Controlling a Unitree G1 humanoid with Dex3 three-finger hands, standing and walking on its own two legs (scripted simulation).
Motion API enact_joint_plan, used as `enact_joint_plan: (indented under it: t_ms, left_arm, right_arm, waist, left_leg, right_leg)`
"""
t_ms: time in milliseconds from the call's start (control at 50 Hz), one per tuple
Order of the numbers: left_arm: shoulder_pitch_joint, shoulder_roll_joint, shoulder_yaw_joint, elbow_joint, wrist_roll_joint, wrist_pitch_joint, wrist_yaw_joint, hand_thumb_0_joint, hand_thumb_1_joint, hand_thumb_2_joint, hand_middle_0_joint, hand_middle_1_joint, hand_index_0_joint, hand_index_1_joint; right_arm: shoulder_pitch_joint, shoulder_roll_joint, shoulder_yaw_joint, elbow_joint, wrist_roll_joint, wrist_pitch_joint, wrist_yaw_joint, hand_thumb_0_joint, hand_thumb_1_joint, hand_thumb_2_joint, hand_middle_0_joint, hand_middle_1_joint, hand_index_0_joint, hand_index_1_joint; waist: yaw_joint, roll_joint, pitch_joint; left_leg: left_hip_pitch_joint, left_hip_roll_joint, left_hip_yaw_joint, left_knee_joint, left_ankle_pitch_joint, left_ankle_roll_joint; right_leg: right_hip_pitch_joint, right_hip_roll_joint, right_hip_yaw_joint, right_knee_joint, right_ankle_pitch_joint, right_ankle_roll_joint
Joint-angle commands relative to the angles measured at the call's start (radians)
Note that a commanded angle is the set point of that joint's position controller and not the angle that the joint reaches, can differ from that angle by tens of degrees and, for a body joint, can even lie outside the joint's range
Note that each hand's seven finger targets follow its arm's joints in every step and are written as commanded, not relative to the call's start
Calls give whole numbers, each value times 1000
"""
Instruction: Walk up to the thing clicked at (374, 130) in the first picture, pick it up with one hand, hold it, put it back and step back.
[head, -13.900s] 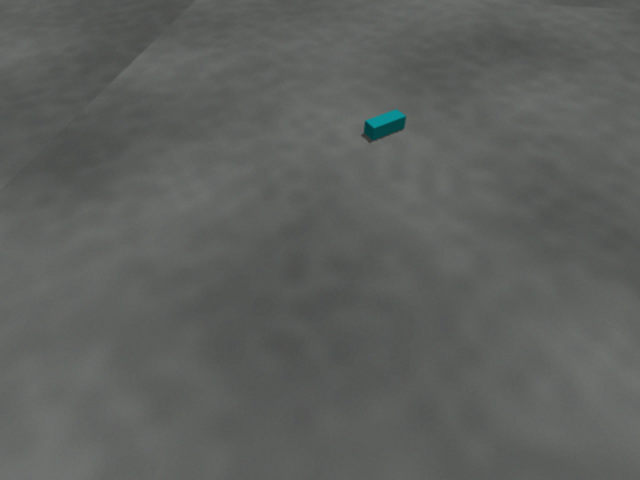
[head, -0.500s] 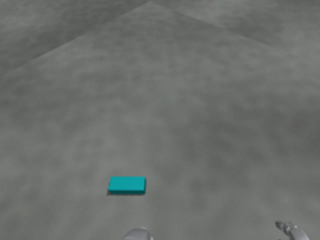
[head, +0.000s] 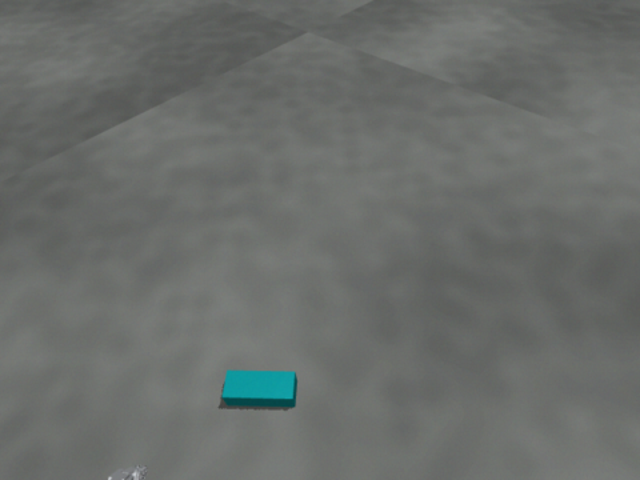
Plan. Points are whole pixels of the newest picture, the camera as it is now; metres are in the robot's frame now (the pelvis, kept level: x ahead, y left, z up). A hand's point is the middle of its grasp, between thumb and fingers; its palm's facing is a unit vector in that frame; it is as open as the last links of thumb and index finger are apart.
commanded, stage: walk up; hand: left
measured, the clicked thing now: (261, 388) +0.49 +0.23 -0.73
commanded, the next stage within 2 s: none
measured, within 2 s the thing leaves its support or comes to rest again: neither
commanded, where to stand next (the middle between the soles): +0.09 +0.01 m, yaw -3 degrees
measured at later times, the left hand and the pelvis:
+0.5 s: hand out of the picture +0.15 +0.26 -0.13, palm faces -0.03 -0.89 -0.46, open 7.4 cm; pelvis +0.04 -0.01 -0.01, yaw +0 degrees
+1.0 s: hand out of the picture +0.06 +0.28 -0.15, palm faces -0.13 -0.92 -0.36, open 7.4 cm; pelvis +0.01 +0.00 +0.00, yaw -5 degrees
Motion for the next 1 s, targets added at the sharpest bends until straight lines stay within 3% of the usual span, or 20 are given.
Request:
enact_joint_plan:
  t_ms: [0,40,80,160,220,260,280,300,360,440,580,600,620,640,660,720,760,820,920,980]
  left_arm:
    - [-62,224,56,-61,-23,4,13,0,900,900,-200,-300,-200,-300]
    - [-81,271,83,-79,-8,1,-9,0,900,900,-200,-300,-200,-300]
    - [-88,264,85,-86,-13,-15,-7,0,900,900,-200,-300,-200,-300]
    - [-33,245,82,-91,-12,-41,-25,0,900,900,-200,-300,-200,-300]
    - [54,194,72,-37,-21,-51,11,0,900,900,-200,-300,-200,-300]
    - [137,304,100,-21,-16,-52,41,0,900,900,-200,-300,-200,-300]
    - [113,370,102,-42,-21,-52,51,0,900,900,-200,-300,-200,-300]
    - [78,396,101,-51,-21,-46,56,0,900,900,-200,-300,-200,-300]
    - [56,346,90,-66,-30,-32,74,0,900,900,-200,-300,-200,-300]
    - [24,330,96,-97,-18,-23,81,0,900,900,-200,-300,-200,-300]
    - [-85,315,82,-136,-23,47,53,0,900,900,-200,-300,-200,-300]
    - [-59,280,75,-134,-31,56,51,0,900,900,-200,-300,-200,-300]
    - [-47,235,66,-141,-42,62,54,0,900,900,-200,-300,-200,-300]
    - [-96,269,82,-136,-41,67,71,0,900,900,-200,-300,-200,-300]
    - [-99,292,93,-123,-30,71,78,0,900,900,-200,-300,-200,-300]
    - [52,278,88,-64,-40,63,58,0,900,900,-200,-300,-200,-300]
    - [60,274,91,-54,-19,51,23,0,900,900,-200,-300,-200,-300]
    - [17,318,111,-112,12,31,-16,0,900,900,-200,-300,-200,-300]
    - [44,297,111,-121,7,-2,-33,0,900,900,-200,-300,-200,-300]
    - [231,273,113,-79,-8,-23,-33,0,900,900,-200,-300,-200,-300]
  right_arm:
    - [20,-199,-49,-20,-23,-50,-20,0,-900,-900,200,300,200,300]
    - [89,-356,-102,-44,-23,-75,-4,0,-900,-900,200,300,200,300]
    - [65,-302,-89,-67,-24,-89,-11,0,-900,-900,200,300,200,300]
    - [47,-279,-89,-113,-27,-94,0,0,-900,-900,200,300,200,300]
    - [-21,-202,-55,-138,-7,-52,-7,0,-900,-900,200,300,200,300]
    - [-1,-124,-29,-152,23,-33,-16,0,-900,-900,200,300,200,300]
    - [48,-115,-26,-155,17,-12,-25,0,-900,-900,200,300,200,300]
    - [43,-189,-56,-140,3,14,-36,0,-900,-900,200,300,200,300]
    - [50,-204,-70,-128,4,34,-32,0,-900,-900,200,300,200,300]
    - [57,-205,-79,-120,5,45,-24,0,-900,-900,200,300,200,300]
    - [84,-206,-78,-62,-4,10,-34,0,-900,-900,200,300,200,300]
    - [65,-226,-83,-65,-16,5,-36,0,-900,-900,200,300,200,300]
    - [31,-315,-100,-94,-37,0,-37,0,-900,-900,200,300,200,300]
    - [-37,-403,-113,-120,-7,3,-31,0,-900,-900,200,300,200,300]
    - [-65,-390,-118,-131,-14,-3,-31,0,-900,-900,200,300,200,300]
    - [-139,-278,-89,-151,-15,-29,-53,0,-900,-900,200,300,200,300]
    - [-86,-275,-91,-139,-21,-55,-44,0,-900,-900,200,300,200,300]
    - [55,-340,-126,-141,-32,-68,-27,0,-900,-900,200,300,200,300]
    - [78,-330,-120,-177,-28,-80,-9,0,-900,-900,200,300,200,300]
    - [-51,-311,-110,-228,-30,-62,8,0,-900,-900,200,300,200,300]
  waist:
    - [-7,-86,-61]
    - [-53,87,-8]
    - [-48,62,93]
    - [-44,152,2]
    - [21,121,-54]
    - [63,-64,-149]
    - [27,-159,-156]
    - [18,-93,-137]
    - [-3,-105,-87]
    - [3,-173,-130]
    - [-36,-249,-119]
    - [-28,-176,-95]
    - [-23,60,-70]
    - [-50,220,-66]
    - [-43,170,-29]
    - [36,59,-80]
    - [-9,76,-144]
    - [-75,121,-78]
    - [-73,170,6]
    - [31,210,-41]
  left_leg:
    - [121,75,-105,-330,156,21]
    - [136,314,-517,-494,-481,198]
    - [166,307,-466,-471,-230,236]
    - [183,235,-229,-362,176,212]
    - [2,136,-37,-126,593,107]
    - [-160,31,3,123,384,14]
    - [-200,-34,-18,219,-105,-4]
    - [-138,2,-88,347,-207,8]
    - [-205,9,-155,434,-134,13]
    - [-195,-8,-107,475,-69,-21]
    - [35,-34,112,-47,147,-16]
    - [53,-1,47,-124,203,2]
    - [19,211,-281,-225,333,71]
    - [-145,403,-500,-335,400,244]
    - [-186,427,-543,-361,341,298]
    - [-20,276,-243,-209,330,196]
    - [116,231,-251,-271,-104,162]
    - [247,319,-406,-360,-360,234]
    - [182,321,-317,-384,-197,241]
    - [-22,229,-132,-300,-105,184]
  right_leg:
    - [-57,-113,155,-142,-95,-57]
    - [-274,30,34,213,-292,-23]
    - [-387,-18,122,272,-208,-22]
    - [-217,-12,47,109,-190,-11]
    - [129,57,-22,-147,103,-10]
    - [344,-145,228,-179,435,-59]
    - [293,-371,500,-261,500,-143]
    - [169,-406,519,-220,452,-242]
    - [140,-296,334,-165,462,-184]
    - [102,-269,238,-117,499,-216]
    - [-77,-184,179,74,298,-148]
    - [-137,-148,188,134,186,-106]
    - [-246,-8,151,319,-22,-44]
    - [-185,100,124,508,-417,-23]
    - [-185,98,230,645,-419,-25]
    - [-227,63,223,646,-253,-25]
    - [-229,38,171,440,-223,-9]
    - [-354,35,123,384,-334,5]
    - [-283,-10,74,225,-356,-9]
    - [35,11,-5,-7,-204,-30]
